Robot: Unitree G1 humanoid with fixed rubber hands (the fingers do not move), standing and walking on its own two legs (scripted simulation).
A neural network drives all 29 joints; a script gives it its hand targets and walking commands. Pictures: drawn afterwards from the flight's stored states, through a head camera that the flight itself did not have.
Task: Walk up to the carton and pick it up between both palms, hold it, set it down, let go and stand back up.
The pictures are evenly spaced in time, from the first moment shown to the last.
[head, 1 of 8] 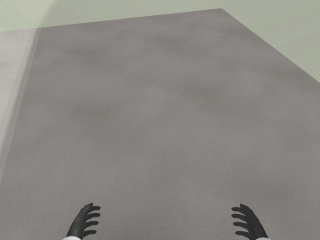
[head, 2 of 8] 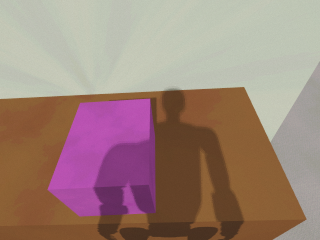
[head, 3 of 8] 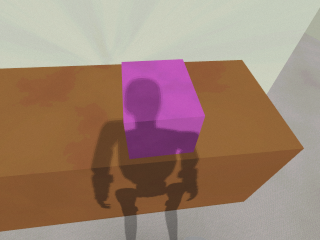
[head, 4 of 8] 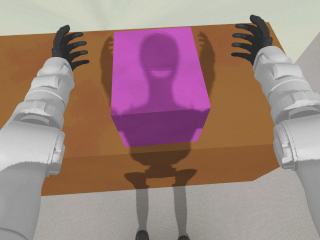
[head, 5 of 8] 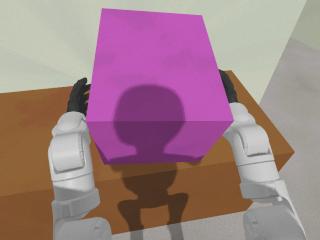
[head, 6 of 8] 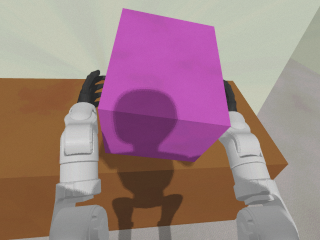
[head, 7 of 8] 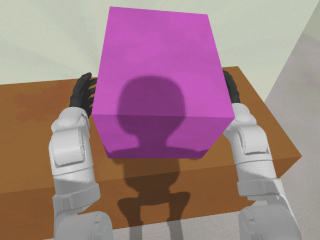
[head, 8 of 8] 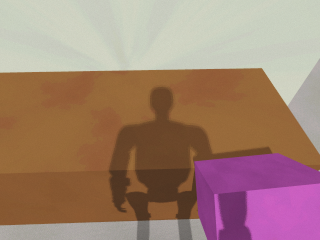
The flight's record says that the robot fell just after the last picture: no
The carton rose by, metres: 0.29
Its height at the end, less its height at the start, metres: -0.07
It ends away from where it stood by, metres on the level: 0.39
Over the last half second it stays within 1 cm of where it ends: yes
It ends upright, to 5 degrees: no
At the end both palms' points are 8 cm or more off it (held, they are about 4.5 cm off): yes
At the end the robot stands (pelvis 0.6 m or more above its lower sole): yes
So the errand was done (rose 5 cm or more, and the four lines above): no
